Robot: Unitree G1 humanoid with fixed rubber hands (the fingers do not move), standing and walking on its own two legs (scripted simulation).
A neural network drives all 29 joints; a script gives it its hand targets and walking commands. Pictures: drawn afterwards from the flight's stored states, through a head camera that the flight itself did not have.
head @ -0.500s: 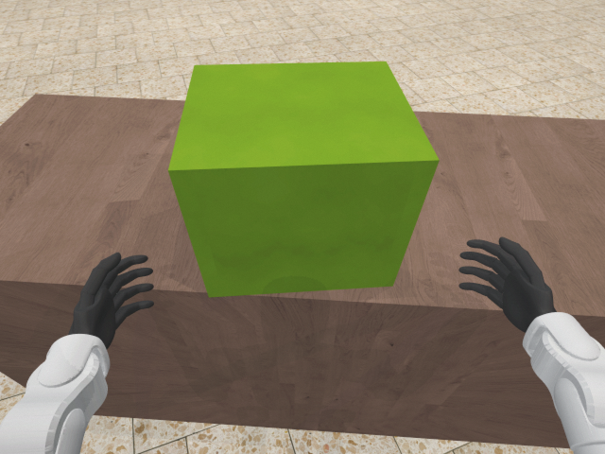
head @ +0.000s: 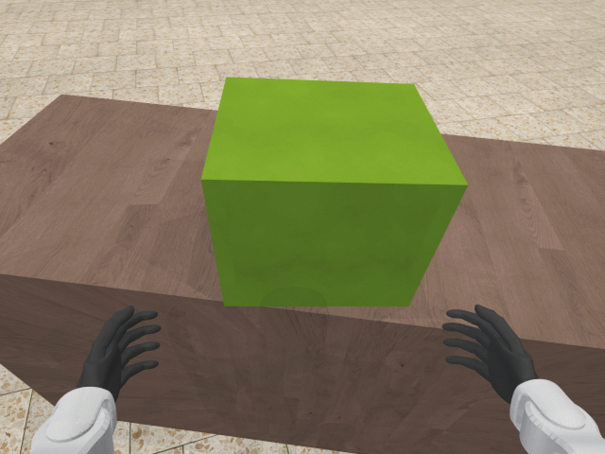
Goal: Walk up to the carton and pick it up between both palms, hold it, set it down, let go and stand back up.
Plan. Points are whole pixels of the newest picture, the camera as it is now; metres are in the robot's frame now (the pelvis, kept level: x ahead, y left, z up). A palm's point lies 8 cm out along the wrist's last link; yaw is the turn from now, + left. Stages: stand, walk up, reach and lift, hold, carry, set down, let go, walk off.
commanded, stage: set down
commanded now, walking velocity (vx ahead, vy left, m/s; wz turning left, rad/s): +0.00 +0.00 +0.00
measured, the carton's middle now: (319, 194) +0.47 +0.01 +0.10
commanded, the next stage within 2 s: none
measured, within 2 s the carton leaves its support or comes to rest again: neither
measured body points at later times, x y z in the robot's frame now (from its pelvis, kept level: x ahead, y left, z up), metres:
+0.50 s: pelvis +0.00 +0.01 +0.00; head +0.05 +0.03 +0.44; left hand +0.15 +0.24 -0.08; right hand +0.14 -0.23 -0.07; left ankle -0.02 +0.13 -0.75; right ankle -0.01 -0.12 -0.75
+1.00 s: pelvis +0.01 +0.01 +0.00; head +0.03 +0.03 +0.45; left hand +0.18 +0.23 -0.05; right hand +0.19 -0.24 -0.06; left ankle -0.02 +0.13 -0.75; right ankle -0.01 -0.12 -0.75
